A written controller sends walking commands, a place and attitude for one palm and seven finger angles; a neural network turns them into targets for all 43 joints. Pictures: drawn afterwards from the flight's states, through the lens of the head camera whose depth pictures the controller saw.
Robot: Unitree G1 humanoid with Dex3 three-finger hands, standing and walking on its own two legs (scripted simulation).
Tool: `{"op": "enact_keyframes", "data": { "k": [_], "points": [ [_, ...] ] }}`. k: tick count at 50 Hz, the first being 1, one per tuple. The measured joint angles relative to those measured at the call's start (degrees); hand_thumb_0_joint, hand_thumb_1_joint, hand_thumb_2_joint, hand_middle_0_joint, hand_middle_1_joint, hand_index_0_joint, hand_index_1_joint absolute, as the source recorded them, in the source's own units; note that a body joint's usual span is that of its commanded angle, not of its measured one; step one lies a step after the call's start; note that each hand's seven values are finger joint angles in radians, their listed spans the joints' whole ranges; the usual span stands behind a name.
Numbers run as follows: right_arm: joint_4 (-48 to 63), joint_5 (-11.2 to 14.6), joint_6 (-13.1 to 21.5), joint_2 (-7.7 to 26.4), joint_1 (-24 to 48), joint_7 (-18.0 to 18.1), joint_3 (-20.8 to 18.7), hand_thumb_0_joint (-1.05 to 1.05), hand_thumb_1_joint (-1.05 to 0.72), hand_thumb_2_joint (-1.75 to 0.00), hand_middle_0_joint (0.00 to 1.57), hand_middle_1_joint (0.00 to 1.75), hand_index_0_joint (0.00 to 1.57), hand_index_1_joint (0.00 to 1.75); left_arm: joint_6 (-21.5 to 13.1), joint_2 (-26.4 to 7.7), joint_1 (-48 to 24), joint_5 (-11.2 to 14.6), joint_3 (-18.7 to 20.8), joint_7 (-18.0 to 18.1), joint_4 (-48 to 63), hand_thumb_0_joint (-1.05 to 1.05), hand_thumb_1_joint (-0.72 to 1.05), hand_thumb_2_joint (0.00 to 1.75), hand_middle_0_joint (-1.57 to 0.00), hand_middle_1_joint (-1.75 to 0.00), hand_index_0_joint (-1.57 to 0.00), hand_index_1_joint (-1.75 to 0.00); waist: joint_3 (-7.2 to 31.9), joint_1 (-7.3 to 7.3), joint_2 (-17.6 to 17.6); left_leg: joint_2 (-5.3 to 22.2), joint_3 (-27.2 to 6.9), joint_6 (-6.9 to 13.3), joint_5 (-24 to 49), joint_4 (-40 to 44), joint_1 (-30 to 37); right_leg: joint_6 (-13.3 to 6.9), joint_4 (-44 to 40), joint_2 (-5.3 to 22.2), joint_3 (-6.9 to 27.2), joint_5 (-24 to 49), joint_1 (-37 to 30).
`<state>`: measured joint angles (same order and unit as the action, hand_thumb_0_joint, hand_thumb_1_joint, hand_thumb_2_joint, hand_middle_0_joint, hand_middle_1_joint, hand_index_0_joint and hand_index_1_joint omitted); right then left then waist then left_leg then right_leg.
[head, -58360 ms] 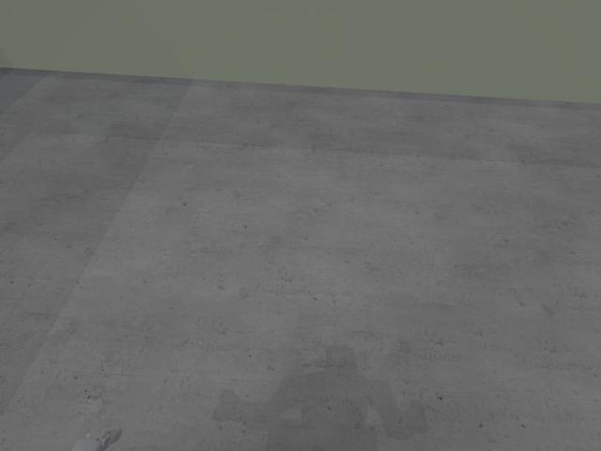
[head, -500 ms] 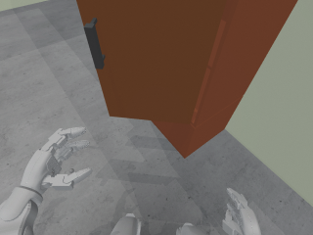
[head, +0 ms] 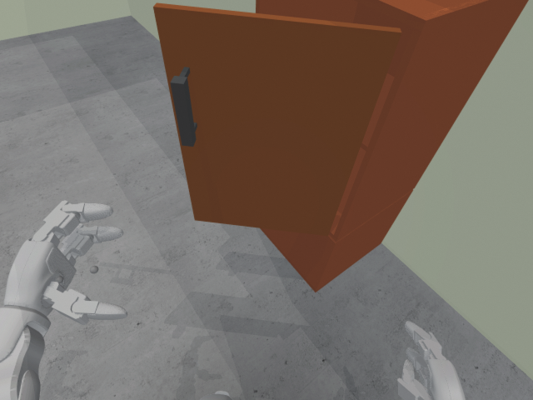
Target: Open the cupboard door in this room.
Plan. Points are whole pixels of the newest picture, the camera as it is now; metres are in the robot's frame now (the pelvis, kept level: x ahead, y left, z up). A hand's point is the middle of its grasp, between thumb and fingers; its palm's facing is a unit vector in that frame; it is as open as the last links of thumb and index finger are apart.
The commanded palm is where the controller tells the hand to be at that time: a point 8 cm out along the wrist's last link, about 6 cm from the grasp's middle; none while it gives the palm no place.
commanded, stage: raise the hand with hooked fingers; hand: left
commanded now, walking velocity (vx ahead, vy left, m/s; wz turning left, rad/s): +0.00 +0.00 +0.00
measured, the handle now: (187, 107) +0.61 +0.21 +0.09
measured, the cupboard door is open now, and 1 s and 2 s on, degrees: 47 47 47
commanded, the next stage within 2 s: move the hooked fingers beside the handle in 0.88 s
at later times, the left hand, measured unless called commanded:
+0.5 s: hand (86, 229) +0.30 +0.27 +0.12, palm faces -0.04 -1.00 -0.04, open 14.0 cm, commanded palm +0.27 +0.31 +0.11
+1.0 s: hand (104, 234) +0.29 +0.24 +0.11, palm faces -0.02 -1.00 -0.03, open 14.0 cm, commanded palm +0.27 +0.29 +0.11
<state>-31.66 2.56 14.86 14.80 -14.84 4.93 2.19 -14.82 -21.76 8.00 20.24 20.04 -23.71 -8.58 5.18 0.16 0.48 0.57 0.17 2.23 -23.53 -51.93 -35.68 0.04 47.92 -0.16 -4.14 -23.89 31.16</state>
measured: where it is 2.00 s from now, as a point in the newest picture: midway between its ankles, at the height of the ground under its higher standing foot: outside the picture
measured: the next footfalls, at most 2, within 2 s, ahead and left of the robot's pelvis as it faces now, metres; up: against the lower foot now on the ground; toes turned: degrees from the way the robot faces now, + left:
none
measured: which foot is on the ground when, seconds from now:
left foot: down 0.00-1.00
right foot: down 0.00-1.00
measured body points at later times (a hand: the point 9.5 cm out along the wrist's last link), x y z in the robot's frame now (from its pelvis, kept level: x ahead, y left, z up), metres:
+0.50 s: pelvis +0.01 -0.01 +0.02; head +0.03 +0.00 +0.47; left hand +0.29 +0.32 +0.12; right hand +0.16 -0.26 -0.06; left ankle +0.03 +0.09 -0.70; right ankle +0.00 -0.13 -0.70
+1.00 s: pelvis +0.00 -0.03 +0.02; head +0.02 -0.03 +0.47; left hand +0.29 +0.30 +0.12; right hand +0.16 -0.27 -0.06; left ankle +0.03 +0.09 -0.70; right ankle +0.00 -0.13 -0.70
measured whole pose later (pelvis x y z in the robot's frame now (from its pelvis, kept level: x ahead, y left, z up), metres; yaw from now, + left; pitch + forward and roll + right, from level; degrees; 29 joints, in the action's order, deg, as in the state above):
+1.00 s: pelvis +0.00 -0.03 +0.02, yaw +0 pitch +5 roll -1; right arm -33.0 3.2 11.4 15.8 -15.8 5.7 3.1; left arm -9.3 -25.2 -4.8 20.3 24.0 -30.8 -24.7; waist 3.8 0.5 1.7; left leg 1.5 0.2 0.3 -19.9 -43.5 -29.0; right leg -1.9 41.5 -1.3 -3.9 -21.2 25.8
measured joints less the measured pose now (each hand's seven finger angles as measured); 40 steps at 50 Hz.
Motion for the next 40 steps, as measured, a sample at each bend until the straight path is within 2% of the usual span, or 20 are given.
{"op": "enact_keyframes", "data": {
  "k": [6,8,15,23,29,36,40],
  "points": [
    [0.84,0.27,-1.28,-0.33,0.53,0.02,1.39,0.01,-0.9,-0.9,0.2,0.3,0.21,0.3,5.63,-1.46,-4.23,-0.82,0.25,-2.63,-5.18,-0.01,-0.43,0.33,-0.3,-1.16,-0.3,-1.15,-0.11,0.87,0.97,-0.39,-0.08,0.23,0.95,2.24,1.9,0.24,-2.38,0.29,-0.1,0.94,-2.05],
    [0.78,0.17,-1.49,-0.39,0.53,0.16,1.67,0.01,-0.9,-0.9,0.2,0.3,0.21,0.3,6.5,-1.66,-5.01,-1.12,0.23,-3.33,-5.91,-0.01,-0.45,0.32,-0.3,-1.17,-0.3,-1.17,-0.52,1.02,1.06,-0.43,-0.03,0.25,1.23,2.86,2.47,0.25,-2.96,0.31,-0.04,1.23,-2.58],
    [-0.77,0.0,-2.2,-0.48,-0.4,0.67,2.22,0.01,-0.9,-0.9,0.2,0.31,0.21,0.3,4.73,-2.85,-9.14,-0.5,2.8,-4.27,-7.88,-0.02,-0.49,0.3,-0.31,-1.2,-0.3,-1.19,-1.58,1.12,0.52,-0.33,-0.06,-0.09,1.98,4.76,4.38,-0.08,-4.6,0.16,-0.04,1.85,-4.33],
    [-1.7,0.57,-3.0,0.91,-1.89,1.09,1.47,0.02,-0.9,-0.9,0.2,0.31,0.21,0.3,7.94,-5.46,-13.11,-0.36,4.02,-7.01,-13.42,-0.02,-0.5,0.3,-0.3,-1.2,-0.3,-1.2,-1.54,0.15,1.08,-0.06,-0.06,-0.49,2.91,7.05,5.94,-0.48,-6.7,-0.18,0.01,2.73,-5.7],
    [-1.39,0.43,-3.07,1.58,-2.47,0.63,0.59,0.02,-0.9,-0.9,0.2,0.3,0.21,0.3,6.84,-4.39,-12.07,0.41,4.26,-7.47,-13.78,-0.02,-0.5,0.3,-0.3,-1.2,-0.3,-1.2,-1.33,-0.26,0.85,0.26,0.56,-0.82,3.22,8.0,6.35,-0.79,-6.86,-0.47,0.65,2.87,-5.46],
    [-1.2,0.35,-3.19,1.48,-2.31,0.54,0.27,0.02,-0.9,-0.9,0.2,0.3,0.21,0.3,5.36,-3.14,-11.47,-0.68,4.33,-5.73,-13.45,-0.02,-0.5,0.3,-0.3,-1.2,-0.3,-1.2,-1.9,-0.18,0.63,0.57,0.34,-1.33,3.34,8.1,6.43,-1.32,-6.59,-0.79,0.46,2.72,-5.38],
    [-1.45,0.35,-3.14,1.11,-2.02,0.67,0.48,0.02,-0.9,-0.9,0.2,0.3,0.21,0.3,4.54,-2.96,-11.03,-0.3,4.22,-5.92,-12.92,-0.02,-0.5,0.3,-0.3,-1.2,-0.3,-1.2,-1.7,0.04,0.77,0.71,0.23,-1.57,3.39,8.36,6.84,-1.54,-6.7,-0.95,0.37,2.68,-5.72]
  ]
}}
